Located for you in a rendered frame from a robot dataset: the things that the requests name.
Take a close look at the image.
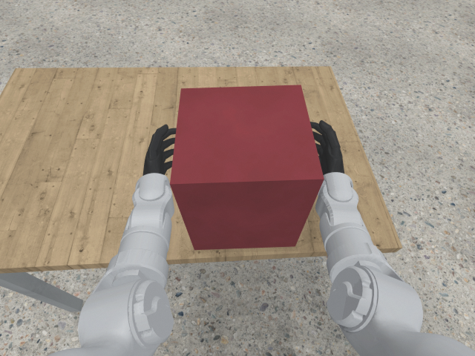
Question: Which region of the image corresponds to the table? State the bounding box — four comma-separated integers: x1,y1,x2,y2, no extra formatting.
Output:
0,66,402,312

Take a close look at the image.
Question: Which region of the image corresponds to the robot left hand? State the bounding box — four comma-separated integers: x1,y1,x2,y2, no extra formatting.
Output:
143,125,176,176

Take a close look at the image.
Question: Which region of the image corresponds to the robot left forearm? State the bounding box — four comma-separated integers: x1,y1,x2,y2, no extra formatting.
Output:
78,173,174,342

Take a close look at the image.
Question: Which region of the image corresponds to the robot left upper arm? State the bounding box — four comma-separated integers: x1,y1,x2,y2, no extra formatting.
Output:
48,278,174,356

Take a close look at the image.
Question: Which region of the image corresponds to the robot right forearm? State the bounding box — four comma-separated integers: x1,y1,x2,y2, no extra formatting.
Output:
315,172,423,321

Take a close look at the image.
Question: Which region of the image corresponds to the carton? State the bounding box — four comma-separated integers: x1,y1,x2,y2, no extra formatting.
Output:
170,85,324,250

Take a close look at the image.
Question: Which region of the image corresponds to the robot right upper arm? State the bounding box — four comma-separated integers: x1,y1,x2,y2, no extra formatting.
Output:
327,266,475,356

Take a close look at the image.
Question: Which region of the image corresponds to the robot right hand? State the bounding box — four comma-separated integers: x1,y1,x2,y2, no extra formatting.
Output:
310,120,344,175

